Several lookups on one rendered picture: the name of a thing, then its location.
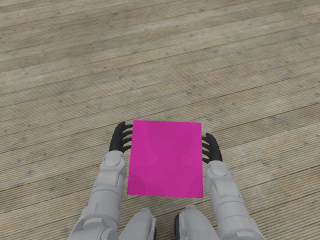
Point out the left robot hand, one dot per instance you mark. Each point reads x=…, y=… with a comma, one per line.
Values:
x=117, y=141

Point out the robot shin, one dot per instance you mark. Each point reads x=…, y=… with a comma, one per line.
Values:
x=146, y=210
x=188, y=207

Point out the carton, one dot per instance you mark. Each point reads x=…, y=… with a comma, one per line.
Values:
x=166, y=159

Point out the right robot forearm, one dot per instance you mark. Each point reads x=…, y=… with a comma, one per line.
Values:
x=234, y=221

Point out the robot left upper arm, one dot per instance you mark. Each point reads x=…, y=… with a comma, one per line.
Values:
x=98, y=233

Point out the right robot shin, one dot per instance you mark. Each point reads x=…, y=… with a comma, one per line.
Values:
x=188, y=207

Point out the left robot shin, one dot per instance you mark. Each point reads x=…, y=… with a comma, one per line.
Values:
x=146, y=210

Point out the right robot hand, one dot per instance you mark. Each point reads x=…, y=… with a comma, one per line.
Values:
x=214, y=153

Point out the left robot forearm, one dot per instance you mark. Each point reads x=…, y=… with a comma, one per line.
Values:
x=106, y=196

